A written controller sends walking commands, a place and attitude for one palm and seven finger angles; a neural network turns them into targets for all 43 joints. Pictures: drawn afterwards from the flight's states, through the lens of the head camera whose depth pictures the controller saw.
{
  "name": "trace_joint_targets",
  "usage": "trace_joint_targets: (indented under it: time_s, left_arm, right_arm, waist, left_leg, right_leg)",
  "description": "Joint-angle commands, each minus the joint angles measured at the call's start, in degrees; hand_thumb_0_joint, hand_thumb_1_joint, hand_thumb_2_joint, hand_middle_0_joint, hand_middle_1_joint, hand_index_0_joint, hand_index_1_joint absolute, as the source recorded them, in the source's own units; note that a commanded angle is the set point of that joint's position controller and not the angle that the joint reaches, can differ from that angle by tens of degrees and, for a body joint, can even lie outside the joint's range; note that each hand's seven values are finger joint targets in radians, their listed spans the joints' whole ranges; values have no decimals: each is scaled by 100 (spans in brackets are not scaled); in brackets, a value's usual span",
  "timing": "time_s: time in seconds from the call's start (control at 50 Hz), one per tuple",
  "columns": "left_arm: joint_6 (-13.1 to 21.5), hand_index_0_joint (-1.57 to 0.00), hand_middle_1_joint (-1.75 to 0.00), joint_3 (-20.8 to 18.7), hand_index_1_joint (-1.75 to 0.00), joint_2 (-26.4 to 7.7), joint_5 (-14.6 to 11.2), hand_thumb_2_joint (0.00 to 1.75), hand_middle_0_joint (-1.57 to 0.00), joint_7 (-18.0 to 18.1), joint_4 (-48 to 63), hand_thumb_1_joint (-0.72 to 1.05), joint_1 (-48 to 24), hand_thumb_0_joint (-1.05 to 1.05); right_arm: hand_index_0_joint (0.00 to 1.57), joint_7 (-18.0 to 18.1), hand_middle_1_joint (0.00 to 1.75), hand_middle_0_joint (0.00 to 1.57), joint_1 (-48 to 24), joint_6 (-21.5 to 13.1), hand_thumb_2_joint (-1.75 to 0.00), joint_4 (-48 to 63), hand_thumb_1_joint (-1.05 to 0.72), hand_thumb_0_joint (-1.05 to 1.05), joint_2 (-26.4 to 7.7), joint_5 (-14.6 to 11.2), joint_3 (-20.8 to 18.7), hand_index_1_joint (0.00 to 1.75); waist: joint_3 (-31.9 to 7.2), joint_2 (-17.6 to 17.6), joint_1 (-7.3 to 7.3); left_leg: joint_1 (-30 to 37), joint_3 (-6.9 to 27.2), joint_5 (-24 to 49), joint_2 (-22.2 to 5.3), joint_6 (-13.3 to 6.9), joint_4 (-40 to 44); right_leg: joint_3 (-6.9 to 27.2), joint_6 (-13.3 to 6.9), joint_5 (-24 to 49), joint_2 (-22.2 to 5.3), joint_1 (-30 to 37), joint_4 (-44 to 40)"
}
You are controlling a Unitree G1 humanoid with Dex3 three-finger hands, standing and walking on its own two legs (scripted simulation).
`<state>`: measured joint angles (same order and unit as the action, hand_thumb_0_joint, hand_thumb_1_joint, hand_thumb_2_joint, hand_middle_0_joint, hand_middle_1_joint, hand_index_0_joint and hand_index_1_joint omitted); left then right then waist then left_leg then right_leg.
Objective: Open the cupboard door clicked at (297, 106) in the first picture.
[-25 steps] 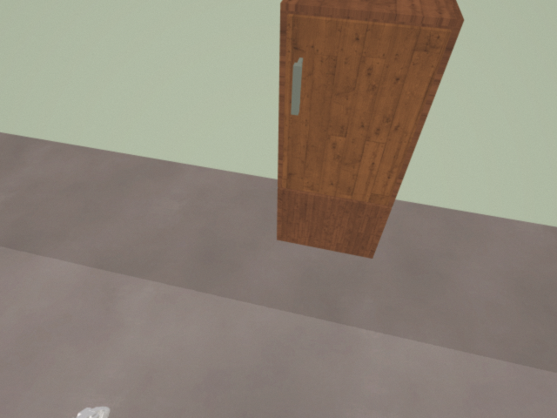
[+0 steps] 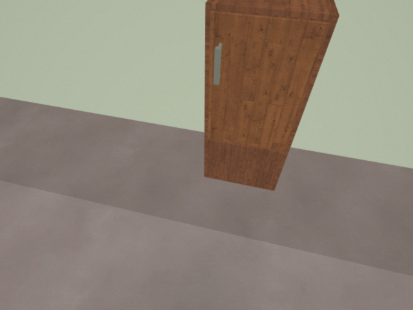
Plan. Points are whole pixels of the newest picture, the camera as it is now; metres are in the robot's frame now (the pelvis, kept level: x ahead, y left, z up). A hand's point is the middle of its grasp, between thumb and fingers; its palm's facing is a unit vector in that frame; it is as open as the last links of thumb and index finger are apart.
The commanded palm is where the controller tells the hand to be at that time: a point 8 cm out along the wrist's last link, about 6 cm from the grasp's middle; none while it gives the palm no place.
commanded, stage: stand and wait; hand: left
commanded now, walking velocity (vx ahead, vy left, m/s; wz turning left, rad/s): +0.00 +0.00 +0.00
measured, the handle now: (218, 64) +0.95 +0.02 +0.01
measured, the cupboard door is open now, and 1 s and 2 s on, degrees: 0 0 0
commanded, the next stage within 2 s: look at it before walking up in 0.32 s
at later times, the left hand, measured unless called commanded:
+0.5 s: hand out of the picture +0.08 +0.24 -0.15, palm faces -0.03 -0.94 -0.34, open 7.4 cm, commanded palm none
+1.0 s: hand out of the picture +0.08 +0.24 -0.15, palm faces -0.03 -0.94 -0.34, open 7.4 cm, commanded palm none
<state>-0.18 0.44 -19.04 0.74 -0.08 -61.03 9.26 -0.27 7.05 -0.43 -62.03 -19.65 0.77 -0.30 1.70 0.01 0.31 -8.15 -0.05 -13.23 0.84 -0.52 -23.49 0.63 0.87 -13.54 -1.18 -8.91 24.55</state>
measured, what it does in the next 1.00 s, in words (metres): stands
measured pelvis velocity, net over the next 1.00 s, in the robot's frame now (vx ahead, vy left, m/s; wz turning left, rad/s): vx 0.01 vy -0.01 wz -0.01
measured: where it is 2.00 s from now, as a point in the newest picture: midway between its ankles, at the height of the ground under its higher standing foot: outside the picture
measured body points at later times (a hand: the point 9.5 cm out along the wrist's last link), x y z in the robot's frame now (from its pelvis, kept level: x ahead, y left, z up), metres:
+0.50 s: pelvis +0.00 -0.01 +0.00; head +0.00 -0.01 +0.45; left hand +0.08 +0.28 -0.13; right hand +0.07 -0.31 -0.13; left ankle +0.00 +0.11 -0.74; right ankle +0.00 -0.13 -0.74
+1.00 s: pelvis +0.01 -0.01 +0.00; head +0.01 -0.01 +0.45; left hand +0.08 +0.28 -0.13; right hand +0.09 -0.31 -0.13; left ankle +0.00 +0.11 -0.74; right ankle +0.00 -0.13 -0.74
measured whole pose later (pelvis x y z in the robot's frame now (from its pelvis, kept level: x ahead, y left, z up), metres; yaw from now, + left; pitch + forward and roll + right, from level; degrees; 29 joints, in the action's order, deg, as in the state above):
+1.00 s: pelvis +0.01 -0.01 +0.00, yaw +0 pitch -2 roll +0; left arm 0.5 0.4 -19.3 0.7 -0.1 -62.2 8.3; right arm -0.2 6.4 -0.6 -64.0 -19.7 0.5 0.1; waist 1.8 0.2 0.2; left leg -6.7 0.0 -12.2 -0.3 0.5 -20.5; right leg 0.6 -0.1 -12.3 0.0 -7.5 21.5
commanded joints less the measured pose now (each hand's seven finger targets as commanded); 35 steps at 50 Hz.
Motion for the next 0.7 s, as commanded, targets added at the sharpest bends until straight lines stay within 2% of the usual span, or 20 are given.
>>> trace_joint_targets:
  time_s: [0.0, 0.12, 0.22, 0.56, 0.68]
  left_arm:
    - [174, -20, -30, -247, -30, -1219, -10, 90, -20, 75, 373, 90, -320, 0]
    - [174, -20, -30, -241, -30, -1241, -12, 90, -20, 74, 296, 90, -338, 0]
    - [182, -20, -30, -244, -30, -1247, -14, 90, -20, 74, 283, 90, -330, 0]
    - [184, -20, -30, -244, -30, -1234, -2, 90, -20, 68, 308, 90, -393, 0]
    - [200, -20, -30, -249, -30, -1233, -7, 90, -20, 73, 296, 90, -340, 0]
  right_arm:
    - [20, 100, 30, 20, -338, -171, -90, 369, -90, 0, -1135, -27, -198, 30]
    - [20, 95, 30, 20, -290, -156, -90, 264, -90, 0, -1146, -29, -186, 30]
    - [20, 95, 30, 20, -259, -165, -90, 223, -90, 0, -1157, -26, -177, 30]
    - [20, 93, 30, 20, -284, -164, -90, 206, -90, 0, -1157, -27, -167, 30]
    - [20, 103, 30, 20, -286, -176, -90, 212, -90, 0, -1147, -40, -163, 30]
  waist:
    - [-364, -46, -19]
    - [-241, -76, -21]
    - [-318, -41, -18]
    - [-228, -32, -29]
    - [-395, -98, -13]
  left_leg:
    - [-24, 550, 772, -704, -151, 455]
    - [-77, 566, 612, -708, -130, 519]
    - [-26, 554, 685, -721, -116, 525]
    - [11, 544, 681, -734, -92, 600]
    - [132, 538, 1008, -756, -99, 536]
  right_leg:
    - [522, -266, 771, -580, 44, -443]
    - [558, -267, 570, -580, -16, -547]
    - [574, -277, 649, -588, 22, -557]
    - [614, -264, 628, -551, -50, -641]
    - [554, -270, 1056, -577, 92, -581]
